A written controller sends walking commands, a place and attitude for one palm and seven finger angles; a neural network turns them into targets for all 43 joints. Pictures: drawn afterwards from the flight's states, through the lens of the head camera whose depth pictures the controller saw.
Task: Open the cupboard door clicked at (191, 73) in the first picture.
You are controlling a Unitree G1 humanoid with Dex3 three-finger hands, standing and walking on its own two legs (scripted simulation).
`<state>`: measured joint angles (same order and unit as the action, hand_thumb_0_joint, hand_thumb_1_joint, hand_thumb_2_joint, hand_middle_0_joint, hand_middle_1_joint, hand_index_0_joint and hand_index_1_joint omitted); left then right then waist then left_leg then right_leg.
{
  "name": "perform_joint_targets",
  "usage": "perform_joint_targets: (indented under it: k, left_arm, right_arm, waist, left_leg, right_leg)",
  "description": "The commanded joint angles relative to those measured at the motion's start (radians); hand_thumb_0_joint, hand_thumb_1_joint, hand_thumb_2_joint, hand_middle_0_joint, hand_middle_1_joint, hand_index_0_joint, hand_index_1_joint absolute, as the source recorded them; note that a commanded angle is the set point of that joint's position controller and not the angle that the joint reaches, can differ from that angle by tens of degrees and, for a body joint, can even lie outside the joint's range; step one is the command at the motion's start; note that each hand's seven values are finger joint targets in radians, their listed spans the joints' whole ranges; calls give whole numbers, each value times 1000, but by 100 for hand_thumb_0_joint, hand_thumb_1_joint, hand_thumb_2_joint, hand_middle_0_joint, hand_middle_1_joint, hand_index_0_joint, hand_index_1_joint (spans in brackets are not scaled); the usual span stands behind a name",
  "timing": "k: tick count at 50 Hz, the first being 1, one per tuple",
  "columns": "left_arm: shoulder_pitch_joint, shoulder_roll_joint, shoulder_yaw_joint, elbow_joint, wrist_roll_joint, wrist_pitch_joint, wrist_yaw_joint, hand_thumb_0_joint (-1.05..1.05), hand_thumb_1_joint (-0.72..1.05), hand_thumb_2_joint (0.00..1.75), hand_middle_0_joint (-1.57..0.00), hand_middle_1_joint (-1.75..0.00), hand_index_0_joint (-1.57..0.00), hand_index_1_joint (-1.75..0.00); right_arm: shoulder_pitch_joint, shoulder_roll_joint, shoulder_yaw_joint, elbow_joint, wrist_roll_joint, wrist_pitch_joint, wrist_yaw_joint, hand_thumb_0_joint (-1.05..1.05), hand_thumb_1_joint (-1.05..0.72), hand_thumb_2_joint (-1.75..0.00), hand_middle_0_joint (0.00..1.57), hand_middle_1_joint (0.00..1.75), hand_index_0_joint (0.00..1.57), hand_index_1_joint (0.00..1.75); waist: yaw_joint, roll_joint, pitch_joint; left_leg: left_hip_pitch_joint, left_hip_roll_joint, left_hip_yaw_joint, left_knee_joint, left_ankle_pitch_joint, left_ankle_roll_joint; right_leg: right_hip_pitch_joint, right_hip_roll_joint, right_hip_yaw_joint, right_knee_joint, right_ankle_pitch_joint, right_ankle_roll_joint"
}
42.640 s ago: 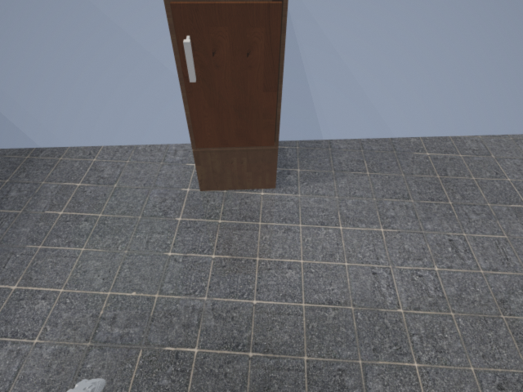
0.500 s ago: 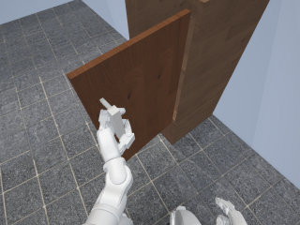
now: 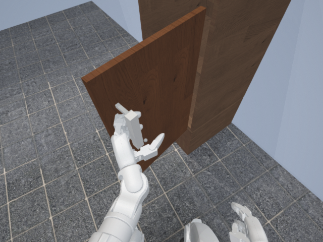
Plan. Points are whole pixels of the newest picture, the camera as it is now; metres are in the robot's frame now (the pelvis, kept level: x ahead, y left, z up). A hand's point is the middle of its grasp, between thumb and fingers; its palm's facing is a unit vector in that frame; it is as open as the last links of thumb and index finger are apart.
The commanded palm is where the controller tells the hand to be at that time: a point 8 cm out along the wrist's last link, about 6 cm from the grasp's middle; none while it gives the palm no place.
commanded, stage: open thumb and fingers to let go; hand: left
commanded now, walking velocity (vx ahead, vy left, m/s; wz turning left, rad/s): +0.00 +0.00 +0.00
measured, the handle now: (129, 126) +0.39 +0.09 +0.04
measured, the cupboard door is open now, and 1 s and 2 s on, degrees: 100 100 100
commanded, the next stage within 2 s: slide the hand sideways off the handle in 0.44 s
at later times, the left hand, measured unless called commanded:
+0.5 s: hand (147, 140) +0.35 +0.05 +0.04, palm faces +0.32 -0.95 -0.04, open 14.8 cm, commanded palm +0.31 +0.08 +0.03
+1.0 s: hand (140, 159) +0.30 +0.06 +0.04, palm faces -0.13 -0.99 +0.00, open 16.3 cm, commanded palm +0.28 +0.12 +0.03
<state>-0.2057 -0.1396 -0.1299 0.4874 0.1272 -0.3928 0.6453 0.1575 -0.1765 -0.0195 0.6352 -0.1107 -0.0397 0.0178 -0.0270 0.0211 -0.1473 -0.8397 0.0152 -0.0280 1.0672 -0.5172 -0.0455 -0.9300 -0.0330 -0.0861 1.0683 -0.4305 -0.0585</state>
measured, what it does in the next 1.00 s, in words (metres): stands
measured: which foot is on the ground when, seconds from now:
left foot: down 0.00-1.00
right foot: down 0.00-1.00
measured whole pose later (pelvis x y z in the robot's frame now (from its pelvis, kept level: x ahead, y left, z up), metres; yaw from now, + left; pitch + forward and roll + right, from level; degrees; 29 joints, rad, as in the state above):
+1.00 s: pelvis +0.00 +0.03 -0.01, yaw -1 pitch +16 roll +1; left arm -0.04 -0.01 -0.20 0.30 0.01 -0.43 0.13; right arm 0.26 -0.22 -0.01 0.52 -0.04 -0.05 0.04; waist -0.02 0.02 -0.13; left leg -0.85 0.00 0.01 1.12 -0.54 0.00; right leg -0.94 -0.05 -0.04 1.10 -0.43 -0.01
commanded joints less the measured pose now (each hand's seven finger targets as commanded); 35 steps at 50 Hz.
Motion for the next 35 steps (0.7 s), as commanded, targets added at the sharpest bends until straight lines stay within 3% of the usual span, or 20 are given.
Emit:
perform_joint_targets:
  k: [1, 3, 5, 9, 13, 16, 17, 21, 27, 28, 29, 30, 32, 33, 35]
  left_arm:
    - [-303, -45, -17, -191, 21, -66, 13, 0, -50, 30, -30, -120, -30, -120]
    - [-275, -48, -16, -181, 26, -62, 17, 0, -50, 30, -30, -120, -30, -120]
    - [-314, -63, -30, -177, 28, -60, 24, 0, -50, 30, -28, -110, -28, -110]
    - [-292, -71, -32, -168, 34, -57, 33, 0, -50, 30, -25, -90, -25, -90]
    - [-347, -90, -44, -145, 43, -51, 48, 0, -50, 30, -22, -70, -22, -70]
    - [-352, -84, -32, -144, 41, -49, 60, 0, -50, 30, -19, -55, -19, -55]
    - [-342, -96, -42, -158, 44, -49, 60, 0, -50, 30, -18, -50, -18, -50]
    - [-352, -106, -53, -156, 45, -44, 60, 0, -50, 30, -15, -30, -15, -30]
    - [-377, -124, -63, -146, 43, -36, 70, 0, -50, 30, -15, -30, -15, -30]
    - [-340, -38, -279, -158, 163, -68, -131, 0, -50, 30, -15, -30, -15, -30]
    - [-413, 46, -196, -251, 122, -116, -236, 0, -50, 30, -15, -30, -15, -30]
    - [-388, 66, -203, -286, 104, -140, -321, 0, -50, 30, -15, -30, -15, -30]
    - [-369, 62, -224, -262, 15, -146, -486, 0, -50, 30, -15, -30, -15, -30]
    - [-364, 46, -210, -282, -48, -140, -537, 0, -50, 30, -15, -30, -15, -30]
    - [-326, -1, -188, -251, -160, -109, -582, 0, -50, 30, -15, -30, -15, -30]
  right_arm:
    - [-15, -90, -29, -120, 3, -44, -11, 0, -90, -90, 20, 30, 20, 30]
    - [-13, -92, -30, -126, 1, -45, -10, 0, -90, -90, 20, 30, 20, 30]
    - [-12, -92, -27, -121, 2, -46, -10, 0, -90, -90, 20, 30, 20, 30]
    - [-3, -93, -28, -122, -1, -49, -7, 0, -90, -90, 20, 30, 20, 30]
    - [-9, -98, -26, -115, -1, -56, -5, 0, -90, -90, 20, 30, 20, 30]
    - [1, -96, -27, -111, -5, -59, -4, 0, -90, -90, 20, 30, 20, 30]
    - [3, -93, -28, -113, -7, -60, -2, 0, -90, -90, 20, 30, 20, 30]
    - [0, -94, -27, -110, -3, -62, 1, 0, -90, -90, 20, 30, 20, 30]
    - [-10, -92, -24, -104, -6, -67, 3, 0, -90, -90, 20, 30, 20, 30]
    - [59, -122, -28, -82, -1, -57, -1, 0, -90, -90, 20, 30, 20, 30]
    - [72, -127, -38, -114, 13, -58, -7, 0, -90, -90, 20, 30, 20, 30]
    - [63, -126, -40, -126, 22, -59, -11, 0, -90, -90, 20, 30, 20, 30]
    - [67, -129, -27, -147, 50, -65, -16, 0, -90, -90, 20, 30, 20, 30]
    - [62, -132, -25, -168, 65, -68, -17, 0, -90, -90, 20, 30, 20, 30]
    - [58, -131, -15, -186, 87, -77, -19, 0, -90, -90, 20, 30, 20, 30]
  waist:
    - [-28, -109, -329]
    - [-18, -114, -338]
    - [-27, -106, -325]
    - [-16, -101, -338]
    - [-28, -103, -315]
    - [-23, -111, -340]
    - [-19, -89, -361]
    - [-26, -93, -332]
    - [-26, -83, -331]
    - [-114, -134, -280]
    - [-88, -99, -386]
    - [-71, -66, -425]
    - [-87, -58, -345]
    - [-76, -31, -340]
    - [-68, -67, -280]
  left_leg:
    - [13, -45, 40, -102, 167, 45]
    - [21, -44, 38, -108, 178, 44]
    - [22, -43, 39, -111, 164, 44]
    - [36, -39, 36, -122, 182, 42]
    - [41, -36, 31, -128, 160, 41]
    - [42, -37, 34, -127, 176, 41]
    - [52, -37, 39, -123, 193, 41]
    - [51, -33, 30, -128, 181, 39]
    - [55, -36, 30, -126, 170, 39]
    - [51, -34, 29, -91, 163, 58]
    - [54, -41, 28, -84, 186, 62]
    - [75, -41, 31, -84, 193, 62]
    - [64, -43, 24, -96, 148, 65]
    - [81, -43, 23, -109, 139, 62]
    - [79, -41, 12, -134, 103, 58]
  right_leg:
    - [352, -7, 102, -207, 163, 38]
    - [350, 0, 88, -200, 173, 33]
    - [333, 0, 82, -199, 150, 34]
    - [326, 9, 61, -184, 162, 26]
    - [282, 15, 46, -183, 117, 24]
    - [302, 16, 46, -180, 137, 24]
    - [305, 17, 47, -176, 159, 23]
    - [282, 18, 37, -173, 136, 21]
    - [261, 19, 32, -172, 115, 20]
    - [240, 7, 60, -158, 186, 25]
    - [304, -8, 73, -139, 240, 20]
    - [334, -9, 83, -128, 267, 19]
    - [318, -9, 82, -143, 227, 19]
    - [306, -4, 77, -150, 195, 15]
    - [279, 8, 58, -173, 115, 21]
